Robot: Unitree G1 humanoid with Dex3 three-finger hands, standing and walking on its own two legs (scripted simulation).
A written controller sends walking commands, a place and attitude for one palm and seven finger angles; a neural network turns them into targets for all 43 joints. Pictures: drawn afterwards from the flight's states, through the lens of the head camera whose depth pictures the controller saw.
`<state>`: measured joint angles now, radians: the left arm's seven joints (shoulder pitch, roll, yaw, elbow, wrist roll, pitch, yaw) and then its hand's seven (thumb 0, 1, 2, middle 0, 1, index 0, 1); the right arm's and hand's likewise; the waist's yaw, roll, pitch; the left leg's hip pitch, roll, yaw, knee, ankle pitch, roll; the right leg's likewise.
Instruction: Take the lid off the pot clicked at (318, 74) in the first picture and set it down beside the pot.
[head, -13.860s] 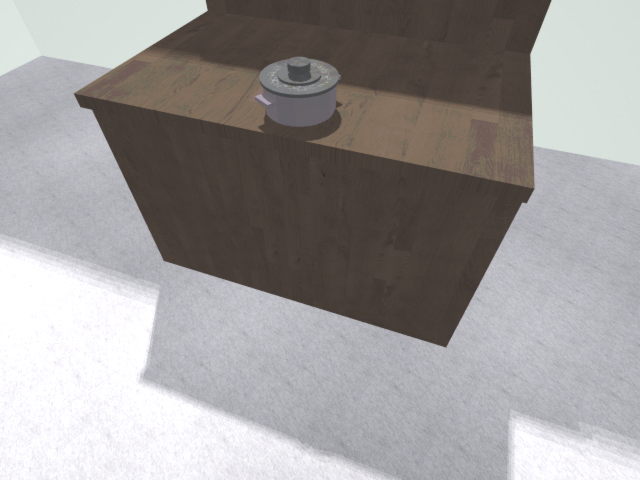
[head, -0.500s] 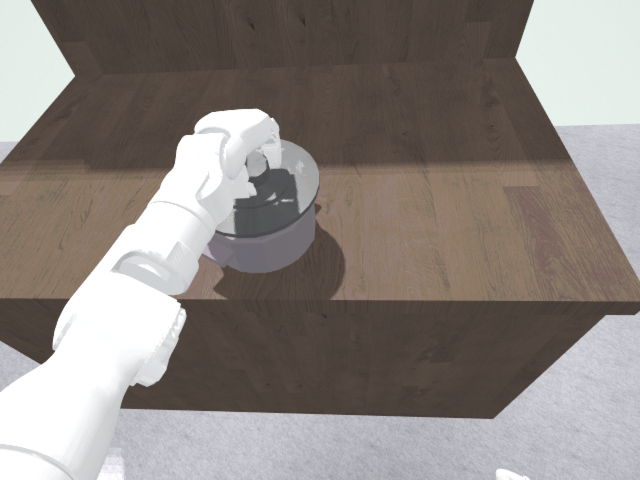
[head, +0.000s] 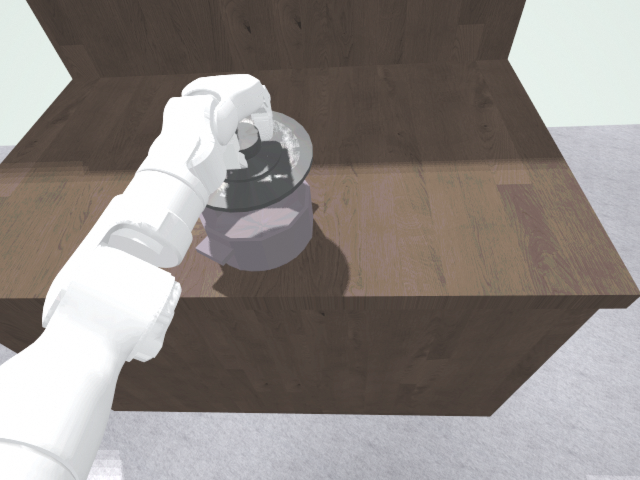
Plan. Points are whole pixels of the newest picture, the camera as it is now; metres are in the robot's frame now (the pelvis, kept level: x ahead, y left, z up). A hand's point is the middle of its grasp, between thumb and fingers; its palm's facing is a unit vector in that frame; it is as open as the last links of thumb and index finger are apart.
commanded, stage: lift the lid straight up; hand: left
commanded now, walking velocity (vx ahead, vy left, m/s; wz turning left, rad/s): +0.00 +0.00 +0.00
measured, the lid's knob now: (240, 141) +0.51 +0.08 +0.16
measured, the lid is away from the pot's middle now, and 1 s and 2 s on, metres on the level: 0.01 0.01 0.13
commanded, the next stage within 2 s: move the lid sideways beside the pot in 0.86 s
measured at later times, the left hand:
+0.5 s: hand (222, 114) +0.48 +0.08 +0.22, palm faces -0.27 -0.03 -0.96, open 8.2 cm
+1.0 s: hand (222, 101) +0.49 +0.08 +0.23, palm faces -0.28 -0.03 -0.96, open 8.2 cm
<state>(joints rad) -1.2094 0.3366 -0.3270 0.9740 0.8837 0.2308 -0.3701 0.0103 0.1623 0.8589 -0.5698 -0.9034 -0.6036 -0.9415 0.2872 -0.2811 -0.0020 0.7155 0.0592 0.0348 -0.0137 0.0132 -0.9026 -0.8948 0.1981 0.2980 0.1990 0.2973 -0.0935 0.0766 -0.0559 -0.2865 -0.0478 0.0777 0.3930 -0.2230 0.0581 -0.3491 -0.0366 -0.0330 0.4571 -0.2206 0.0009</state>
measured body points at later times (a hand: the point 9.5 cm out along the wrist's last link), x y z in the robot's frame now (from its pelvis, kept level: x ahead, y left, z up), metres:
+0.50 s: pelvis +0.00 +0.00 +0.00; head +0.02 -0.03 +0.45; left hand +0.49 +0.08 +0.28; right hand +0.09 -0.26 -0.13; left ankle -0.02 +0.08 -0.74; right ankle +0.00 -0.12 -0.74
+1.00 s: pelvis +0.00 +0.01 +0.00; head +0.04 -0.02 +0.45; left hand +0.50 +0.08 +0.29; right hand +0.07 -0.26 -0.13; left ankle -0.02 +0.08 -0.74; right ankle +0.00 -0.12 -0.74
